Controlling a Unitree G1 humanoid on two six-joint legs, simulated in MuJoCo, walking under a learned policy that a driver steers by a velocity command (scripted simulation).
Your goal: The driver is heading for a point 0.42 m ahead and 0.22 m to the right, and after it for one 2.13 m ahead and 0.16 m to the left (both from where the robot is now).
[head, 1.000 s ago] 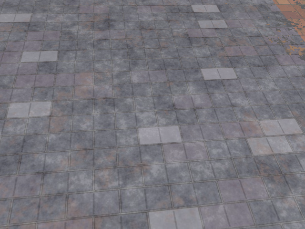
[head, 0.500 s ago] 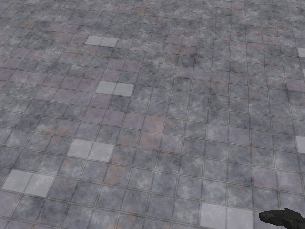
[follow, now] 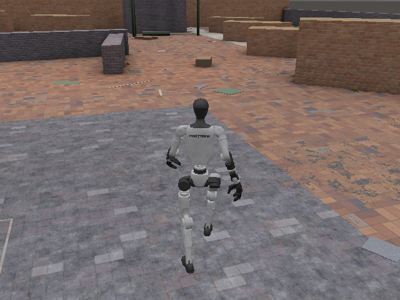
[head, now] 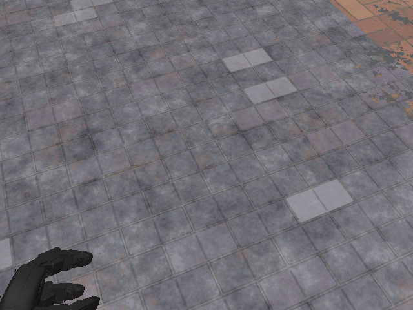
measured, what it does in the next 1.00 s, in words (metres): walks ahead: right foot, then left foot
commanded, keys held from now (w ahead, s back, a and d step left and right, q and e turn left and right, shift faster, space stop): w+e+shift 0.30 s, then e+shift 0.02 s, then q+shift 0.68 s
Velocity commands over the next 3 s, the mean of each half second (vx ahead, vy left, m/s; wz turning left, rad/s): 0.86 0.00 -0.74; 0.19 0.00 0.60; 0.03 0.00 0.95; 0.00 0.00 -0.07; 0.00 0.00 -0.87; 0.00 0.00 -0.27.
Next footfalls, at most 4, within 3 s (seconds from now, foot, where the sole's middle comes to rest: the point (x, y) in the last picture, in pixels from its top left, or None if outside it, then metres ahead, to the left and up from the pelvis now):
0.08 right None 0.26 -0.03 -0.75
0.48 left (196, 229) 0.72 0.01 -0.75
0.96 right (251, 212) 0.77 -0.19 -0.75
1.42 left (177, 243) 0.67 0.08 -0.75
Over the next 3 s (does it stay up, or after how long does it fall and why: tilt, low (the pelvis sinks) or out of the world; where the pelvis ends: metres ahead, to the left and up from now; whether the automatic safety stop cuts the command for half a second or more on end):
stays up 0.72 -0.07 0.03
